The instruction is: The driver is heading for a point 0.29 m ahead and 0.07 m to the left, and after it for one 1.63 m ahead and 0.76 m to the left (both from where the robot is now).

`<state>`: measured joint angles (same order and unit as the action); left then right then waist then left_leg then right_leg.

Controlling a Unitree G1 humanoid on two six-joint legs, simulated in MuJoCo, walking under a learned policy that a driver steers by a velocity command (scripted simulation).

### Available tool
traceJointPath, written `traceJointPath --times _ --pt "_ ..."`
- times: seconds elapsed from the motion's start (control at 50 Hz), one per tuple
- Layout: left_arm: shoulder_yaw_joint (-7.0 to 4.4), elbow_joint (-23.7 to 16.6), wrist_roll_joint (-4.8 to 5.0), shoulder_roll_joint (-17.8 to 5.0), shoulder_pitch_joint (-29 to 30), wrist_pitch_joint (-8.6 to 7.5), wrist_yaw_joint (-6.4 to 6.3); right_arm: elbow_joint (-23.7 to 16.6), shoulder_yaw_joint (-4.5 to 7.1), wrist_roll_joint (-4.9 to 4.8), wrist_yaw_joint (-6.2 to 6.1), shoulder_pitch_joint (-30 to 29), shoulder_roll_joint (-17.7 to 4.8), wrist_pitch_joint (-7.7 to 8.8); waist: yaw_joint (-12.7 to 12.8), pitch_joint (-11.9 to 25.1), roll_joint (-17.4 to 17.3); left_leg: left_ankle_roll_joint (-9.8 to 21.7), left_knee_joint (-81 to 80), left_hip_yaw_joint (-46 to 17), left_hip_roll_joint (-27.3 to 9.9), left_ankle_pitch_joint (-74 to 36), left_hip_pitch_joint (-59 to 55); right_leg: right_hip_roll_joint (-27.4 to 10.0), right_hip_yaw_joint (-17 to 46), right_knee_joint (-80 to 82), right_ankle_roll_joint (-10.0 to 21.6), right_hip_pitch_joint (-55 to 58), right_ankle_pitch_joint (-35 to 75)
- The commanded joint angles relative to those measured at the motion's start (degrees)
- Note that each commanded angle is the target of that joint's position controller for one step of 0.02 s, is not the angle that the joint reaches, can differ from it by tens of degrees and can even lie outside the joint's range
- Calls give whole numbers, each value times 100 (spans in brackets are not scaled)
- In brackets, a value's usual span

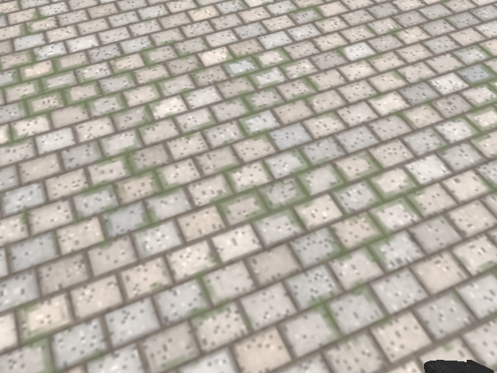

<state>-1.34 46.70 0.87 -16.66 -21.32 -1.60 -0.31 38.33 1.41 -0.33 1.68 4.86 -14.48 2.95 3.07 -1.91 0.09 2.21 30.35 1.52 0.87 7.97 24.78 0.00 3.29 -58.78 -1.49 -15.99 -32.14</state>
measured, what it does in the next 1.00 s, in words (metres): walks ahead, turning left: right foot, then left foot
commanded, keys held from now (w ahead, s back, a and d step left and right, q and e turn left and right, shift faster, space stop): w+shift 0.20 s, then w+q+shift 0.80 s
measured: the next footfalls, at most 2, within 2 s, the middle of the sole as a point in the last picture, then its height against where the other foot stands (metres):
right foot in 0.30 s outside the picture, level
left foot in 0.80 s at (222, 349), level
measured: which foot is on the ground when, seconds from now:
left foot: down 0.00-0.30, up 0.32-0.78, down 0.80-1.00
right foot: up 0.00-0.28, down 0.30-0.80, up 0.82-1.00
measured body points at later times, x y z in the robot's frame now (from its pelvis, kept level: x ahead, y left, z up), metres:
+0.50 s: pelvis +0.17 -0.06 +0.01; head +0.17 -0.09 +0.46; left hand +0.13 +0.21 -0.09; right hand +0.39 -0.26 -0.09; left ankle +0.22 +0.13 -0.61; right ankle +0.13 -0.16 -0.73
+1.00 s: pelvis +0.50 +0.09 +0.00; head +0.52 +0.09 +0.45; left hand +0.55 +0.41 -0.04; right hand +0.68 -0.12 -0.12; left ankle +0.48 +0.12 -0.73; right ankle +0.65 -0.06 -0.63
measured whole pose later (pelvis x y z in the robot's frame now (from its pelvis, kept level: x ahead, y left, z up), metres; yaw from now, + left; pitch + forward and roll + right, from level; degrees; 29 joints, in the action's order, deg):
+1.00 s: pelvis +0.50 +0.09 +0.00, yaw +37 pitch -1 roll +1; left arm -0.6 33.7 0.1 -13.9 -5.1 -8.8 -0.6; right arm 43.8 4.1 -1.0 1.8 25.3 -14.5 3.4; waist -2.8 -2.4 0.8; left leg 10.2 27.9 -3.0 11.6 14.7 11.3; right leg -5.6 9.8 -69.5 -1.1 -34.0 -17.3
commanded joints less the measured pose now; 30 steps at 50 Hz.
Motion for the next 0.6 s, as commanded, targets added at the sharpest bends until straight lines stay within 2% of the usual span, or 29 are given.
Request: traceJointPath --times 0.02,0.04,0.06,0.1,0.14,0.22,0.24,0.26,0.28,0.3,0.32,0.34,0.36,0.38,0.4,0.42,0.46,0.52,0.6 --pt "-261 -601 6 -814 254 -15 -46 45 350 -71 -90 749 -1073 -39 -444 521 -852 1076 -1981 -2638 -1670 3011 -1679 -453 -101 -781 68 -2158 551" --pt "-247 -579 -25 -679 117 -13 -57 23 327 4 -102 541 -1005 1 -236 388 -959 996 -2204 -2462 -1536 2991 -1065 -527 -68 -589 110 -1755 741" --pt "-219 -504 -51 -527 -71 -42 -62 6 320 10 -111 378 -921 55 -97 396 -996 953 -2361 -2184 -1416 2816 -678 -534 -121 -359 157 -1395 883" --pt "-192 -424 -79 -406 -168 -110 -72 3 345 -64 -119 193 -935 146 34 420 -989 939 -2546 -1679 -1282 2402 -253 -552 -234 319 222 -897 1220" --pt "-167 -431 -81 -368 9 -169 -54 17 395 -126 -118 150 -1057 181 33 413 -888 925 -2564 -1390 -1231 2189 -80 -555 -312 1079 245 -544 1591" --pt "-129 -594 -17 -384 401 -253 -4 73 420 -211 -70 393 -1170 137 -85 220 -609 919 -2306 -1492 -1430 2259 -63 -504 -451 2051 223 -299 1858" --pt "-135 -615 -20 -377 340 -292 -3 63 399 -228 -65 365 -1144 96 26 172 -486 865 -2108 -1485 -1371 2368 149 -426 -534 2348 230 -4 1980" --pt "-159 -565 -29 -391 111 -328 -9 25 364 -205 -67 307 -1060 55 194 172 -375 781 -1785 -1438 -1230 2503 468 -289 -654 2494 230 435 1888" --pt "-209 -406 -26 -452 -460 -359 -31 -85 288 -148 -72 109 -836 28 494 169 -217 622 -1202 -1342 -979 2634 973 -201 -734 2632 221 1049 1694" --pt "-308 -230 -48 -725 -1282 -400 -80 -310 139 -78 -56 -275 -334 41 869 111 551 260 389 -994 -443 2437 1972 -880 215 3327 363 1843 863" --pt "-344 -357 -113 -1047 -1388 -420 -89 -428 17 -54 -31 -168 196 126 693 137 1632 -13 2529 -512 64 2069 2900 -2007 2062 4156 586 2131 -823" --pt "-430 -568 -169 -1350 -1089 -473 -50 -578 50 -251 -27 150 -61 202 408 250 1763 171 3631 -1029 -46 1705 3732 -2593 3691 4720 1146 2013 -2411" --pt "-385 -689 -86 -1102 -728 -542 -43 -578 129 -274 -27 113 -398 212 296 77 1221 219 4213 -1184 -272 1181 4210 -2619 3567 4712 1149 2072 -2266" --pt "-311 -738 -65 -869 -521 -569 -24 -550 174 -180 -20 148 -525 192 205 118 953 215 4340 -1202 -345 704 4231 -2456 2907 4591 995 2026 -1594" --pt "-263 -796 -104 -763 -277 -559 -10 -475 206 -115 -19 286 -538 147 37 180 791 135 4304 -1155 -474 367 3866 -2219 2254 4598 864 1760 -1002" --pt "-240 -806 -140 -699 -128 -564 -25 -451 264 -107 -5 322 -629 98 -54 73 769 14 4188 -1116 -544 37 3564 -2053 1668 4755 772 1455 -526" --pt "-205 -711 -215 -575 -153 -603 -68 -364 308 -162 22 369 -598 -39 -86 -77 746 -165 4328 -934 -522 -564 3173 -1813 684 4994 612 1140 413" --pt "-189 -499 -267 -414 -412 -568 -120 -332 327 -185 56 200 -458 -164 -28 -372 482 -165 4064 -782 -450 -1073 3165 -1551 -439 5049 410 1244 1519" --pt "-195 -324 -313 -402 -598 -499 -194 -433 299 -214 190 -276 -334 -148 70 -721 389 4 3128 -204 -451 -1455 2985 -1421 -1330 5249 276 1561 2319"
